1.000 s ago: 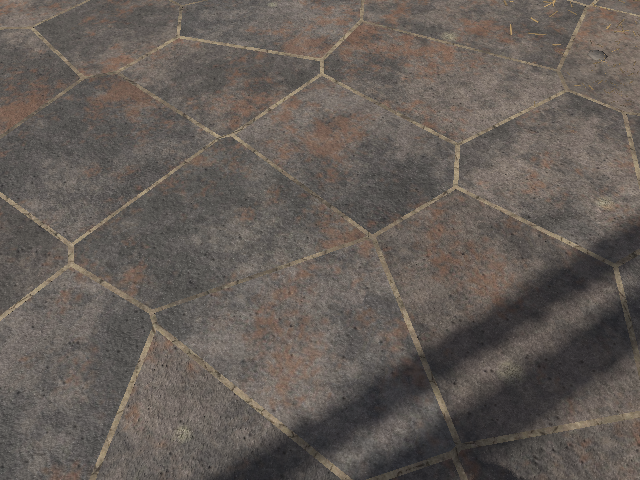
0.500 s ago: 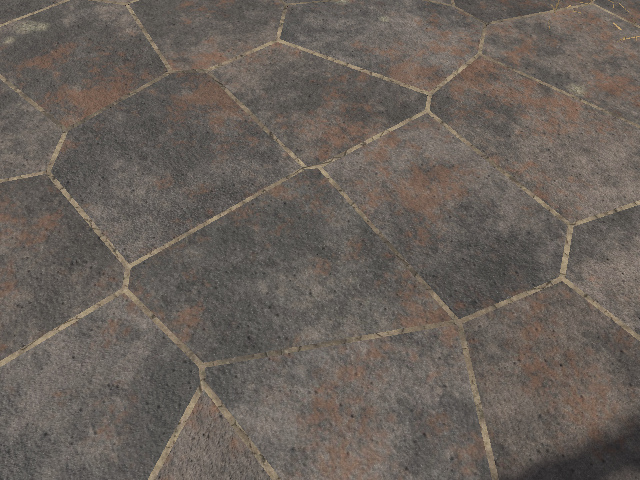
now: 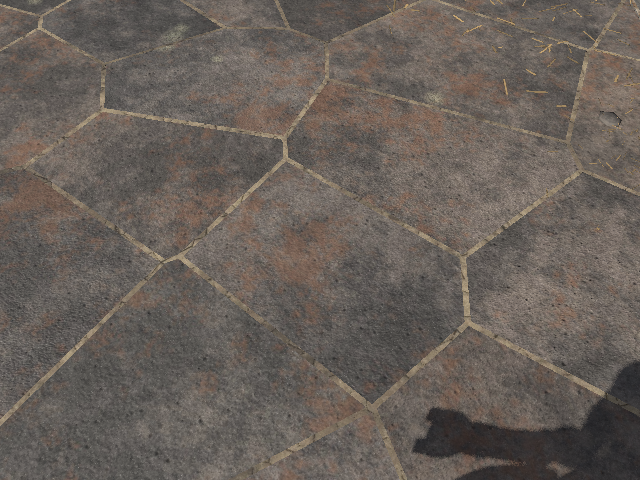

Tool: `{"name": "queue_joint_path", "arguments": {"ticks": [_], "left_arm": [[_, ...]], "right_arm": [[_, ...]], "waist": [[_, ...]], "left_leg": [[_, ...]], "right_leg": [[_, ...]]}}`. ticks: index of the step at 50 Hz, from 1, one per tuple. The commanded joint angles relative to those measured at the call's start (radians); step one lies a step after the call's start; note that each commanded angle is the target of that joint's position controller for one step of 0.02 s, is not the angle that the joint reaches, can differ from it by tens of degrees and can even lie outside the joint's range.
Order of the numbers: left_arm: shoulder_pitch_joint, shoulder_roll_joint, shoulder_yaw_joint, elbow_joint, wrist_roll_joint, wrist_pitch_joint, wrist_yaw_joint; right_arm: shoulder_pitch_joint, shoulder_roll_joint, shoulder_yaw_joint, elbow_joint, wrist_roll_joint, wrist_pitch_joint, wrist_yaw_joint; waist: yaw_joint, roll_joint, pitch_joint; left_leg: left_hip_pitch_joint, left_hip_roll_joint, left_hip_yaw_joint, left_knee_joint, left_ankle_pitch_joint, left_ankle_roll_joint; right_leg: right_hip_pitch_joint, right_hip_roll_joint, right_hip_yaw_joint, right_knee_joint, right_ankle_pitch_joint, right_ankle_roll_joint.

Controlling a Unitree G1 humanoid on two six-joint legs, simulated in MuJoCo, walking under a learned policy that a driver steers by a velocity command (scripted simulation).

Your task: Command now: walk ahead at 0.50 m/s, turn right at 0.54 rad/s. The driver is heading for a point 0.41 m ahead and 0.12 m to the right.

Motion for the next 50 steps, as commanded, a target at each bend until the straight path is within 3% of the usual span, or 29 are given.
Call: {"name": "queue_joint_path", "arguments": {"ticks": [1, 4, 8, 12, 15, 16, 17, 18, 19, 20, 21, 22, 23, 24, 26, 29, 31, 34, 36, 37, 38, 39, 40, 41, 43, 45, 46, 47, 50], "left_arm": [[0.044, 0.102, 0.026, -0.070, 0.014, -0.015, 0.014], [0.043, 0.132, 0.034, -0.070, 0.010, -0.018, 0.030], [0.090, 0.159, 0.044, -0.051, -0.002, -0.006, 0.051], [0.154, 0.160, 0.046, -0.028, -0.010, 0.008, 0.056], [0.143, 0.153, 0.048, -0.030, -0.006, 0.014, 0.060], [0.128, 0.137, 0.044, -0.035, -0.003, 0.016, 0.059], [0.129, 0.095, 0.029, -0.042, 0.002, 0.014, 0.056], [0.161, 0.026, 0.004, -0.058, 0.022, 0.012, 0.053], [0.284, 0.005, -0.006, -0.096, -0.018, 0.002, 0.052], [0.260, 0.114, 0.015, -0.058, -0.023, 0.004, 0.058], [0.160, 0.152, 0.027, -0.067, -0.011, 0.010, 0.060], [0.116, 0.139, 0.027, -0.072, 0.003, 0.015, 0.064], [0.093, 0.130, 0.031, -0.082, 0.014, 0.017, 0.065], [0.104, 0.111, 0.030, -0.083, 0.012, 0.022, 0.061], [0.114, 0.057, 0.016, -0.078, 0.007, 0.033, 0.060], [0.073, 0.019, -0.002, -0.089, 0.018, 0.044, 0.058], [0.040, 0.017, -0.008, -0.089, 0.018, 0.045, 0.051], [-0.025, 0.039, -0.003, -0.103, 0.019, 0.045, 0.044], [-0.035, 0.046, 0.002, -0.107, 0.022, 0.043, 0.041], [-0.019, 0.048, 0.006, -0.100, 0.026, 0.040, 0.041], [-0.009, 0.075, 0.014, -0.098, 0.033, 0.039, 0.046], [0.020, 0.134, 0.024, -0.106, 0.045, 0.040, 0.058], [-0.006, 0.119, 0.012, -0.107, 0.055, 0.049, 0.064], [-0.018, 0.038, -0.007, -0.104, 0.043, 0.055, 0.058], [-0.085, 0.040, -0.009, -0.092, 0.039, 0.056, 0.045], [-0.139, 0.061, -0.002, -0.096, 0.030, 0.054, 0.038], [-0.137, 0.056, -0.003, -0.096, 0.030, 0.053, 0.035], [-0.121, 0.051, -0.004, -0.085, 0.036, 0.049, 0.034], [-0.096, 0.047, -0.001, -0.058, 0.029, 0.038, 0.041]], "right_arm": [[-0.042, -0.135, -0.035, -0.109, -0.021, -0.032, 0.000], [-0.033, -0.097, -0.025, -0.111, -0.031, -0.003, -0.005], [-0.189, -0.051, -0.002, -0.148, -0.028, -0.003, -0.002], [-0.272, -0.083, -0.011, -0.170, -0.006, -0.018, 0.015], [-0.223, -0.125, -0.031, -0.162, -0.002, -0.032, 0.021], [-0.155, -0.135, -0.041, -0.143, -0.003, -0.037, 0.019], [-0.056, -0.164, -0.056, -0.125, -0.015, -0.042, 0.012], [0.086, -0.219, -0.069, -0.114, -0.027, -0.041, 0.003], [0.136, -0.285, -0.084, -0.078, -0.036, -0.027, 0.014], [0.084, -0.182, -0.062, -0.103, -0.020, -0.025, 0.018], [0.038, -0.128, -0.045, -0.110, -0.022, -0.020, 0.014], [-0.008, -0.107, -0.034, -0.114, -0.033, -0.015, 0.016], [-0.034, -0.088, -0.028, -0.104, -0.034, -0.012, 0.018], [-0.040, -0.077, -0.022, -0.093, -0.037, -0.014, 0.019], [-0.051, -0.074, -0.020, -0.065, -0.032, -0.017, 0.020], [-0.073, -0.122, -0.031, -0.033, -0.020, 0.000, 0.008], [-0.080, -0.139, -0.034, -0.018, -0.011, 0.016, 0.002], [-0.048, -0.149, -0.033, 0.015, -0.002, 0.030, 0.002], [-0.059, -0.152, -0.031, 0.028, 0.007, 0.038, 0.002], [-0.067, -0.144, -0.027, 0.035, 0.014, 0.040, 0.002], [-0.031, -0.117, -0.017, 0.052, 0.010, 0.037, 0.003], [-0.011, -0.076, 0.000, 0.045, -0.024, 0.028, 0.005], [0.101, -0.019, 0.020, 0.063, -0.039, 0.028, 0.009], [0.060, -0.041, 0.020, 0.066, -0.036, 0.044, 0.004], [0.009, -0.061, 0.016, 0.064, -0.028, 0.071, -0.005], [0.013, -0.090, 0.013, 0.072, -0.038, 0.096, -0.011], [0.011, -0.115, 0.008, 0.085, -0.034, 0.098, -0.010], [-0.002, -0.107, 0.009, 0.089, -0.029, 0.096, -0.010], [-0.014, -0.099, 0.010, 0.107, -0.026, 0.087, -0.017]], "waist": [[-0.001, -0.023, -0.111], [-0.022, -0.033, -0.090], [0.037, -0.070, -0.066], [0.071, -0.093, -0.073], [0.030, -0.127, -0.077], [-0.010, -0.131, -0.094], [-0.059, -0.108, -0.165], [-0.099, 0.040, -0.309], [-0.028, 0.399, -0.373], [-0.051, 0.242, -0.268], [-0.068, 0.139, -0.160], [-0.050, 0.063, -0.120], [-0.032, 0.058, -0.093], [-0.009, 0.085, -0.099], [0.009, 0.118, -0.110], [0.014, 0.112, -0.152], [0.002, 0.117, -0.170], [-0.025, 0.112, -0.161], [-0.012, 0.106, -0.145], [0.006, 0.099, -0.143], [0.007, 0.068, -0.149], [-0.002, -0.027, -0.220], [-0.062, -0.175, -0.286], [-0.028, -0.166, -0.287], [-0.046, -0.132, -0.220], [-0.059, -0.118, -0.151], [-0.041, -0.066, -0.099], [-0.035, -0.049, -0.093], [-0.025, -0.027, -0.135]], "left_leg": [[-0.300, 0.080, -0.075, -0.057, 0.085, -0.008], [-0.255, 0.074, -0.038, -0.191, 0.144, -0.062], [-0.181, 0.018, -0.017, -0.519, 0.414, -0.092], [-0.124, -0.021, -0.047, -0.678, 0.479, -0.081], [-0.063, -0.017, -0.067, -0.722, 0.376, -0.035], [0.025, -0.019, -0.051, -0.756, 0.367, -0.011], [0.194, 0.029, -0.079, -0.764, 0.346, 0.028], [0.443, 0.211, -0.267, -0.763, 0.260, 0.084], [0.659, 0.395, -0.765, -0.899, -0.040, 0.235], [0.585, 0.379, -0.769, -0.934, -0.116, 0.221], [0.469, 0.337, -0.578, -0.918, 0.069, 0.191], [0.363, 0.295, -0.435, -0.900, 0.354, 0.182], [0.294, 0.264, -0.336, -0.886, 0.603, 0.188], [0.250, 0.236, -0.251, -0.883, 0.753, 0.182], [0.219, 0.203, -0.156, -0.899, 0.904, 0.195], [0.210, 0.206, -0.084, -0.915, 0.971, 0.217], [0.188, 0.189, -0.035, -0.923, 0.942, 0.204], [0.214, 0.195, -0.035, -0.900, 0.852, 0.192], [0.217, 0.198, -0.048, -0.856, 0.772, 0.175], [0.199, 0.182, -0.048, -0.820, 0.703, 0.151], [0.170, 0.144, -0.038, -0.775, 0.619, 0.107], [0.100, 0.086, 0.008, -0.677, 0.439, 0.047], [0.008, 0.024, 0.040, -0.604, 0.067, -0.014], [0.009, 0.030, 0.006, -0.600, -0.064, -0.042], [0.044, 0.032, 0.008, -0.681, 0.046, -0.049], [0.119, 0.038, 0.004, -0.782, 0.192, -0.044], [0.092, 0.034, 0.014, -0.773, 0.172, -0.033], [0.095, 0.034, 0.017, -0.774, 0.183, -0.023], [0.123, 0.044, 0.008, -0.780, 0.282, -0.024]], "right_leg": [[0.310, -0.266, 0.411, -0.299, 0.182, -0.206], [0.184, -0.230, 0.320, -0.328, 0.311, -0.210], [0.108, -0.151, 0.237, -0.309, 0.210, -0.140], [0.169, -0.186, 0.332, -0.249, 0.078, -0.111], [0.234, -0.222, 0.425, -0.158, 0.054, -0.083], [0.224, -0.203, 0.425, -0.106, 0.069, -0.064], [0.184, -0.151, 0.385, 0.034, 0.081, -0.031], [0.064, -0.072, 0.282, 0.328, -0.124, 0.009], [-0.281, 0.019, 0.186, 0.617, -0.442, 0.056], [-0.368, -0.047, 0.220, 0.730, -0.383, 0.078], [-0.366, -0.068, 0.202, 0.750, -0.298, 0.091], [-0.311, -0.090, 0.179, 0.736, -0.252, 0.106], [-0.284, -0.103, 0.176, 0.696, -0.243, 0.117], [-0.230, -0.122, 0.166, 0.652, -0.245, 0.120], [-0.185, -0.113, 0.124, 0.536, -0.234, 0.137], [-0.114, -0.122, 0.091, 0.336, -0.119, 0.153], [-0.028, -0.118, 0.061, 0.211, -0.005, 0.150], [0.023, -0.103, 0.046, 0.096, 0.051, 0.132], [0.072, -0.094, 0.035, -0.009, 0.077, 0.102], [0.139, -0.083, 0.023, -0.101, 0.147, 0.079], [0.227, -0.108, 0.060, -0.172, 0.283, 0.050], [0.377, -0.242, 0.188, -0.125, 0.648, 0.005], [0.470, -0.377, 0.319, -0.082, 0.770, -0.132], [0.421, -0.378, 0.350, -0.108, 0.624, -0.173], [0.314, -0.289, 0.292, -0.133, 0.349, -0.098], [0.183, -0.217, 0.219, -0.145, 0.125, -0.020], [0.171, -0.176, 0.177, -0.137, 0.082, 0.007], [0.182, -0.164, 0.167, -0.116, 0.122, 0.020], [0.250, -0.159, 0.148, -0.055, 0.357, 0.011]]}}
